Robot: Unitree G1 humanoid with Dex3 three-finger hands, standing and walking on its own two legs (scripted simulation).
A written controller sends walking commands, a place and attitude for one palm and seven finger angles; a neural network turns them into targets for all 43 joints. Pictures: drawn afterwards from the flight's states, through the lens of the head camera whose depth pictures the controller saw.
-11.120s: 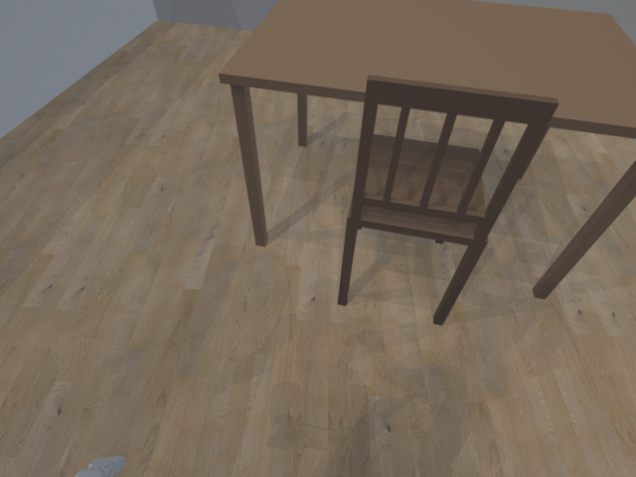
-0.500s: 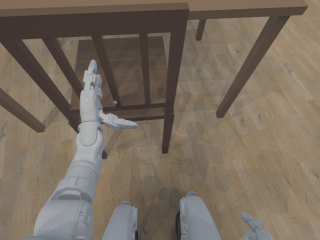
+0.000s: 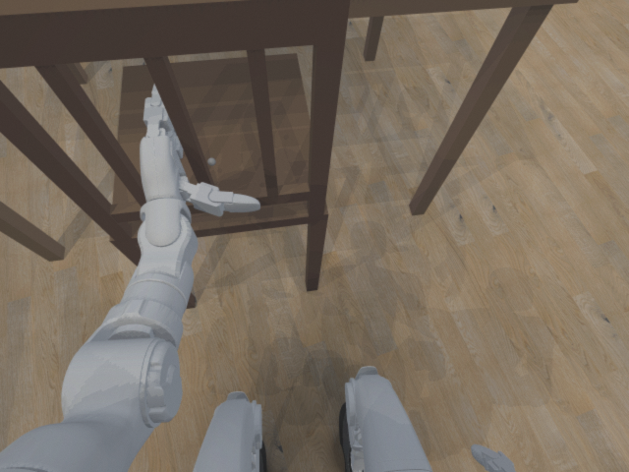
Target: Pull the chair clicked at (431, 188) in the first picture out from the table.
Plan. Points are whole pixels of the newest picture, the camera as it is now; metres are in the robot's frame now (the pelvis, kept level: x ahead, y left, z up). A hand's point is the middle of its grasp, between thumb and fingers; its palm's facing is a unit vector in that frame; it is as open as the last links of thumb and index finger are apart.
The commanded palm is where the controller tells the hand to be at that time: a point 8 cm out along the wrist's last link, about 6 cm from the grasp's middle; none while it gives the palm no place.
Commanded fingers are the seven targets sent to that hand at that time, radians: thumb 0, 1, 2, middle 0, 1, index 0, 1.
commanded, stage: push the fingers through the gap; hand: left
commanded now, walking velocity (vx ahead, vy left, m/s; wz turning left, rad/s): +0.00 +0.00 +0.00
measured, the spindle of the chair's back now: (190, 142) +0.52 +0.12 +0.05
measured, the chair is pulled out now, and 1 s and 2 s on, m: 0.00 0.00 0.03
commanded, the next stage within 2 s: hook a spindle and tug to test in 0.28 s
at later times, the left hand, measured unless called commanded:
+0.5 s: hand (209, 167) +0.49 +0.10 +0.04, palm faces +0.08 -1.00 -0.03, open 16.8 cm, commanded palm +0.45 +0.15 +0.04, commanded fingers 0.00 -0.50 0.30 -0.18 -0.46 -0.18 -0.46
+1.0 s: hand (212, 164) +0.49 +0.10 +0.04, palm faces +0.09 -1.00 -0.04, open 10.5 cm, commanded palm +0.46 +0.14 +0.04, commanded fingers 0.00 0.45 0.71 -0.50 -1.45 -0.50 -1.45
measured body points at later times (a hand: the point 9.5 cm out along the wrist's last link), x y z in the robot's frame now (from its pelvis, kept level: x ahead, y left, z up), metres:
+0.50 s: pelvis +0.00 +0.00 +0.00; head +0.14 +0.00 +0.43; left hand +0.48 +0.15 +0.04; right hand +0.07 -0.27 -0.12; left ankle +0.02 +0.13 -0.61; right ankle +0.08 -0.13 -0.61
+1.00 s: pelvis +0.00 +0.00 +0.00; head +0.14 +0.00 +0.43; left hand +0.48 +0.15 +0.04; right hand +0.06 -0.26 -0.13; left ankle +0.02 +0.13 -0.61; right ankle +0.08 -0.13 -0.61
